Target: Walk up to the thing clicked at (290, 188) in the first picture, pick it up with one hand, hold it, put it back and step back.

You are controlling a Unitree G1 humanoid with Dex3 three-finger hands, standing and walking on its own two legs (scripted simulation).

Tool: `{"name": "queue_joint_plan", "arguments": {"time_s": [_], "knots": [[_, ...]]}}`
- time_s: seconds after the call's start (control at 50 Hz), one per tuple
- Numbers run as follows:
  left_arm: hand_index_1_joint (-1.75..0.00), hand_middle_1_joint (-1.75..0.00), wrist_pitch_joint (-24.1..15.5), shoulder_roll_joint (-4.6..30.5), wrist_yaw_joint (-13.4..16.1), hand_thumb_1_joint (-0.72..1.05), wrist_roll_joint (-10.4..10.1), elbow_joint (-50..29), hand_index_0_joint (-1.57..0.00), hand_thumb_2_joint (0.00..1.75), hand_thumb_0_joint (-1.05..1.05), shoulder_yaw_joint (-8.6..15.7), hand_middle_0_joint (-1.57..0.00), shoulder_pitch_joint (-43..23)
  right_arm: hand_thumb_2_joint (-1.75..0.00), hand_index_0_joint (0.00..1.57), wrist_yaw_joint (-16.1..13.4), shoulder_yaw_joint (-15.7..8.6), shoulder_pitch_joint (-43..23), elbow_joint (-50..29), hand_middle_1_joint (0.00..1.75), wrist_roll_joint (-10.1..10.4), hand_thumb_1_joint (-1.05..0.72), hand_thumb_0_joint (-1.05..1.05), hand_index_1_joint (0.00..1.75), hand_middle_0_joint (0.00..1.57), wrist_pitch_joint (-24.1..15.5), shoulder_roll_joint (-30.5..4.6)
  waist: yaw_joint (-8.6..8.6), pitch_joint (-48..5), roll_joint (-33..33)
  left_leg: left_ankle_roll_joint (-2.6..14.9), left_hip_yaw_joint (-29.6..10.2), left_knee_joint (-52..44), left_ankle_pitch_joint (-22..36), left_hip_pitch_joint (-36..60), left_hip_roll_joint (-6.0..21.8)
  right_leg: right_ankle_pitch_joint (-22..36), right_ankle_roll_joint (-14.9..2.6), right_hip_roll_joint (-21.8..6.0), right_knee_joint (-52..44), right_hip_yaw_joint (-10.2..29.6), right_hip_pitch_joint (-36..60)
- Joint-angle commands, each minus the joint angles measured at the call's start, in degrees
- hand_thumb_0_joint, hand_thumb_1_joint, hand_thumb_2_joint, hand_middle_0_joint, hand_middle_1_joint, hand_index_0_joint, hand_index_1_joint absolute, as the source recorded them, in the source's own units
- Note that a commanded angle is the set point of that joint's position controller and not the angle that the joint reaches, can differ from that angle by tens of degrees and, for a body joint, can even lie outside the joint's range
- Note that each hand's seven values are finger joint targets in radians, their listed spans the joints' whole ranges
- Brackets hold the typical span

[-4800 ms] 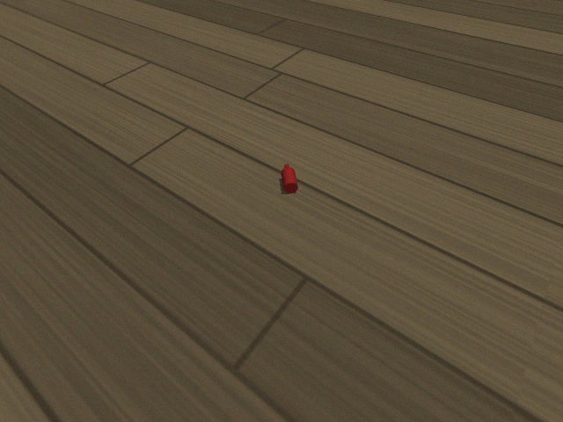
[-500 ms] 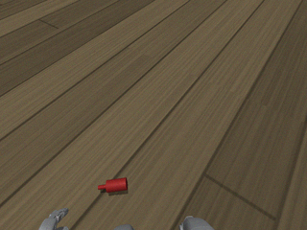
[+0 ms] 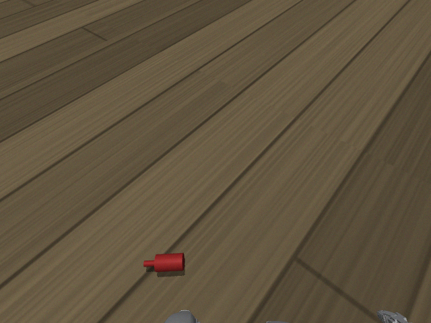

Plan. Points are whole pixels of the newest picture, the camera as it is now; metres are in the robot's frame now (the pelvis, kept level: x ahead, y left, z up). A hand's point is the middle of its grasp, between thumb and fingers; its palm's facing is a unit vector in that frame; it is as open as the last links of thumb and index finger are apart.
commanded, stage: walk up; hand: left
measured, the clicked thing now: (163, 262) +0.43 +0.29 -0.71
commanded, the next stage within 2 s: none
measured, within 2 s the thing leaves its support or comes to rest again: neither
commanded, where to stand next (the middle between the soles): +0.06 +0.02 m, yaw +2 degrees
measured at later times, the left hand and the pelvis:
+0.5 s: hand out of the picture +0.11 +0.27 -0.13, palm faces +0.02 -0.94 -0.35, open 7.4 cm; pelvis +0.00 +0.01 +0.02, yaw +1 degrees
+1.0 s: hand out of the picture +0.09 +0.28 -0.13, palm faces +0.04 -0.94 -0.34, open 7.4 cm; pelvis +0.01 +0.02 +0.02, yaw +2 degrees
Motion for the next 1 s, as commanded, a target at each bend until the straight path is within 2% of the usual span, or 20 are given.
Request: {"name": "queue_joint_plan", "arguments": {"time_s": [0.0, 0.04, 0.12, 0.2, 0.22, 0.26, 0.3, 0.32, 0.4, 0.44, 0.56, 0.7, 0.78, 0.84, 0.96, 0.98], "knots": [[-0.30, -0.30, -2.28, 14.29, 1.20, 0.90, -0.14, -3.13, -0.20, 0.90, 0.00, 2.82, -0.20, -3.38, -0.90, 0.20, -0.32, -2.62, -2.01, -2.03, 0.30, 0.60, -0.90, 0.00, 0.30, 0.20, -0.94, -10.99, -0.25, -12.49, -1.62, 5.96, -4.80, -2.48, 11.88, 8.66, 3.29, 14.86, -2.99, -7.06, -12.31, 9.00, 2.27], [-0.30, -0.30, -2.25, 14.77, 1.11, 0.90, -0.05, -3.02, -0.20, 0.90, 0.00, 2.96, -0.20, -5.08, -0.90, 0.20, -0.32, -2.24, -2.11, -1.17, 0.30, 0.51, -0.90, 0.00, 0.30, 0.20, -0.49, -10.25, -0.72, -9.95, -4.11, 4.83, -3.44, -3.48, 8.71, 9.09, 1.88, 12.96, -3.62, -8.61, -14.43, 10.55, -0.14], [-0.30, -0.30, -1.94, 13.89, 1.05, 0.90, 0.02, -1.88, -0.20, 0.90, 0.00, 2.53, -0.20, -6.73, -0.90, 0.20, 0.01, -2.27, -3.73, 0.50, 0.30, 0.11, -0.90, 0.00, 0.30, 0.20, -0.03, -10.61, -1.20, -6.82, -4.36, 4.57, -3.62, -5.89, 3.97, 10.22, 1.54, 5.88, -3.33, -8.61, -18.22, 10.19, -3.42], [-0.30, -0.30, -1.72, 12.71, 0.87, 0.90, -0.18, -0.83, -0.20, 0.90, 0.00, 2.40, -0.20, -7.08, -0.90, 0.20, 0.29, -2.06, -4.78, 2.03, 0.30, -0.17, -0.90, 0.00, 0.30, 0.20, -0.08, -10.96, -0.69, -5.94, -2.71, 4.39, -5.64, -9.95, 0.88, 10.18, 2.87, -0.15, -2.66, -7.49, -20.27, 9.02, -2.88], [-0.30, -0.30, -1.67, 12.57, 0.77, 0.90, -0.23, -0.67, -0.20, 0.90, 0.00, 2.40, -0.20, -7.87, -0.90, 0.20, 0.31, -1.99, -4.46, 2.56, 0.30, -0.29, -0.90, 0.00, 0.30, 0.20, -0.19, -10.93, -0.90, -6.17, -2.34, 4.29, -6.47, -11.44, 0.18, 9.49, 3.11, -0.58, -2.48, -7.02, -20.27, 8.66, -1.45], [-0.30, -0.30, -1.56, 11.63, 0.61, 0.90, -0.37, -0.07, -0.20, 0.90, 0.00, 2.25, -0.20, -7.35, -0.90, 0.20, 0.37, -1.70, -5.47, 3.03, 0.30, -0.32, -0.90, 0.00, 0.30, 0.20, -0.37, -10.97, -0.17, -5.78, -0.40, 4.28, -8.11, -14.36, -2.13, 7.46, 4.09, -2.03, -2.23, -6.25, -20.61, 7.54, 1.01], [-0.30, -0.30, -1.54, 11.61, 0.42, 0.90, -0.46, 0.34, -0.20, 0.90, 0.00, 2.19, -0.20, -6.74, -0.90, 0.20, 0.48, -1.43, -6.29, 3.03, 0.30, -0.39, -0.90, 0.00, 0.30, 0.20, -0.61, -11.10, 0.22, -5.90, 0.46, 4.24, -8.74, -15.97, -4.34, 6.67, 4.30, -0.88, -2.14, -5.87, -20.70, 7.26, 2.67], [-0.30, -0.30, -1.52, 11.66, 0.38, 0.90, -0.53, 0.74, -0.20, 0.90, 0.00, 2.27, -0.20, -6.67, -0.90, 0.20, 0.43, -1.39, -6.34, 3.27, 0.30, -0.45, -0.90, 0.00, 0.30, 0.20, -0.68, -10.82, 0.29, -5.78, 0.59, 4.03, -8.81, -16.39, -3.52, 6.19, 4.30, -0.35, -2.11, -5.88, -20.76, 7.15, 3.39], [-0.30, -0.30, -1.61, 11.75, 0.21, 0.90, -0.60, 0.90, -0.20, 0.90, 0.00, 2.31, -0.20, -7.24, -0.90, 0.20, 0.31, -1.30, -5.61, 4.02, 0.30, -0.34, -0.90, 0.00, 0.30, 0.20, -1.18, -10.97, 0.01, -8.94, 1.38, 4.06, -8.33, -16.71, 2.60, 7.90, 4.71, 6.93, -1.74, -5.58, -19.90, 5.60, 7.11], [-0.30, -0.30, -1.58, 11.42, 0.27, 0.90, -0.72, 1.23, -0.20, 0.90, 0.00, 2.25, -0.20, -6.41, -0.90, 0.20, 0.24, -1.34, -5.70, 4.04, 0.30, -0.21, -0.90, 0.00, 0.30, 0.20, -1.30, -11.04, 0.38, -10.46, 2.34, 4.48, -8.62, -16.99, 6.38, 8.30, 5.49, 9.63, -1.33, -5.21, -19.20, 4.42, 9.56], [-0.30, -0.30, -1.54, 11.49, 0.44, 0.90, -0.74, 1.45, -0.20, 0.90, 0.00, 2.18, -0.20, -6.52, -0.90, 0.20, -0.05, -1.51, -5.39, 4.11, 0.30, 0.08, -0.90, 0.00, 0.30, 0.20, -1.07, -10.36, 0.04, -11.49, 1.61, 4.25, -6.81, -14.93, 13.77, 10.35, 4.88, 14.05, -1.23, -6.00, -19.96, 4.23, 10.10], [-0.30, -0.30, -1.40, 11.39, 0.41, 0.90, -0.59, 2.06, -0.20, 0.90, 0.00, 1.89, -0.20, -6.87, -0.90, 0.20, 0.01, -1.76, -6.42, 4.45, 0.30, 0.02, -0.90, 0.00, 0.30, 0.20, -0.61, -10.33, -0.45, -9.80, 1.75, 4.33, -7.84, -17.03, 6.43, 9.57, 4.81, 10.78, -1.21, -5.94, -21.46, 4.07, 8.80], [-0.30, -0.30, -1.52, 11.18, 0.42, 0.90, -0.52, 2.63, -0.20, 0.90, 0.00, 1.89, -0.20, -6.50, -0.90, 0.20, 0.05, -1.66, -6.54, 4.64, 0.30, -0.01, -0.90, 0.00, 0.30, 0.20, -0.69, -9.96, -0.40, -10.36, 2.08, 4.26, -7.90, -17.34, 9.10, 10.09, 5.21, 11.85, -0.98, -5.90, -21.67, 3.55, 9.87], [-0.30, -0.30, -1.69, 11.58, 0.44, 0.90, -0.47, 2.50, -0.20, 0.90, 0.00, 1.95, -0.20, -7.06, -0.90, 0.20, 0.04, -1.58, -6.67, 4.81, 0.30, 0.10, -0.90, 0.00, 0.30, 0.20, -0.56, -9.85, -0.73, -10.06, 1.30, 3.92, -7.00, -16.60, 10.49, 10.58, 4.51, 13.09, -1.03, -6.48, -22.45, 4.12, 9.65], [-0.30, -0.30, -1.71, 11.52, 0.40, 0.90, -0.36, 2.63, -0.20, 0.90, 0.00, 1.98, -0.20, -6.27, -0.90, 0.20, 0.21, -1.51, -7.82, 4.18, 0.30, 0.17, -0.90, 0.00, 0.30, 0.20, -0.37, -9.62, -0.55, -8.86, 0.82, 3.67, -7.24, -16.99, 7.42, 10.99, 4.12, 11.16, -0.89, -6.77, -24.10, 4.14, 8.28], [-0.30, -0.30, -1.67, 11.75, 0.37, 0.90, -0.25, 2.56, -0.20, 0.90, 0.00, 2.01, -0.20, -7.14, -0.90, 0.20, 0.17, -1.60, -7.30, 4.53, 0.30, 0.10, -0.90, 0.00, 0.30, 0.20, -0.30, -9.87, -1.00, -8.87, 0.31, 3.68, -7.14, -17.19, 6.15, 10.45, 3.89, 11.10, -0.94, -6.77, -23.99, 4.29, 8.55]]}}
